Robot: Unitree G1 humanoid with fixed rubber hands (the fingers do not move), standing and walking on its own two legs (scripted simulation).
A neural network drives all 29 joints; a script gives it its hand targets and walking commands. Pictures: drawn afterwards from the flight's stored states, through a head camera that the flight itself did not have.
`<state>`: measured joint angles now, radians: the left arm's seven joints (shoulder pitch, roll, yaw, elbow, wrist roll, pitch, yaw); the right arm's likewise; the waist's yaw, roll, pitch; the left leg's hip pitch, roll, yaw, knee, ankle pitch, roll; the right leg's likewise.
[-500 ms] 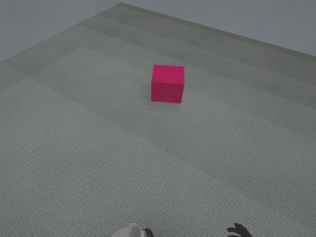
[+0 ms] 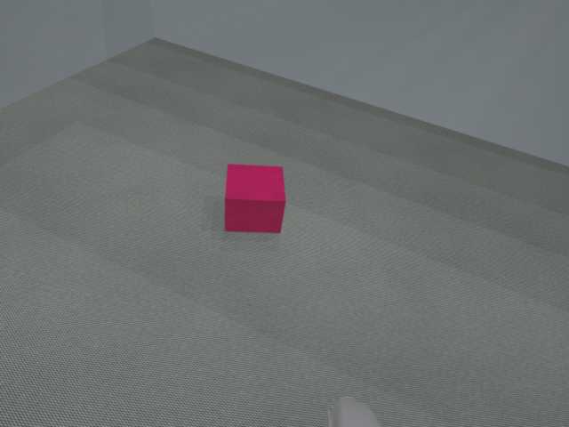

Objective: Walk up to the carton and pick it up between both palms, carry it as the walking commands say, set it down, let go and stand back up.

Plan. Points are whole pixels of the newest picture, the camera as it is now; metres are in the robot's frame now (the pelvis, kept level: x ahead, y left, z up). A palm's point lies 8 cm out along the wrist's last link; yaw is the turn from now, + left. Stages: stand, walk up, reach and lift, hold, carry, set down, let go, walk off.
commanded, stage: walk up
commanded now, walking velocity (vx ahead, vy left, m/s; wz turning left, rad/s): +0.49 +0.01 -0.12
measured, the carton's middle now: (254, 198) +1.22 -0.04 -0.69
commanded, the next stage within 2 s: none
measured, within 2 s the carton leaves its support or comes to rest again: neither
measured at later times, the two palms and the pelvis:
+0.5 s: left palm (188, 332) +0.34 +0.14 -0.16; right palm out of the picture +0.13 -0.28 -0.16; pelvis +0.24 -0.09 -0.03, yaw -3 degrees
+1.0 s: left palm (149, 297) +0.42 +0.22 -0.17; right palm (348, 238) +0.56 -0.22 -0.16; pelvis +0.48 +0.00 -0.03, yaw -2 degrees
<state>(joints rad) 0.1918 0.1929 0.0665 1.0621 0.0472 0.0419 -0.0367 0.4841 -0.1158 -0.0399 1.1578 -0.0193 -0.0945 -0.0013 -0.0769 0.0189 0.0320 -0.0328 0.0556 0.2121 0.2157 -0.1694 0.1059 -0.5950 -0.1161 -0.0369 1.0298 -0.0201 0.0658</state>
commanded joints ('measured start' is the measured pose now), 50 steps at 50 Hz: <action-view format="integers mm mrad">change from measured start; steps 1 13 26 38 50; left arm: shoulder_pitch -158 -156 104 328 88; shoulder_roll -25 -43 47 99 29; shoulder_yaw -37 -44 -38 -2 -25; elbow -112 -136 -31 17 -78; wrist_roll -13 -24 -52 -33 -31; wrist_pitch -44 -88 -148 -126 -106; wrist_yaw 4 5 21 51 33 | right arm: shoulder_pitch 218 199 42 -398 -42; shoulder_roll -112 -121 22 -101 -165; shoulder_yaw -8 -1 11 -2 -20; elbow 28 52 -125 -230 -93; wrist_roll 7 -8 -18 -14 -17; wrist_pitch -15 -6 79 65 -15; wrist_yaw -21 -41 -20 59 -15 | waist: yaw -46 4 39 138 8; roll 159 178 -85 -143 76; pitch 117 72 101 169 -161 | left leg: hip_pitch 171 89 -565 -560 114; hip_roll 254 245 77 70 311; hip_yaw -196 -67 -178 -68 -441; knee -92 121 957 371 74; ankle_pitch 79 667 36 158 316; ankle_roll -34 22 -95 -145 18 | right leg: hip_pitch -223 85 407 493 -43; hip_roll -6 75 -212 -212 -53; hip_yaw -17 -158 -22 -13 63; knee -107 -442 -836 -847 171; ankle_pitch -58 -219 153 -80 -322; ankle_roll -4 -64 -94 -130 -60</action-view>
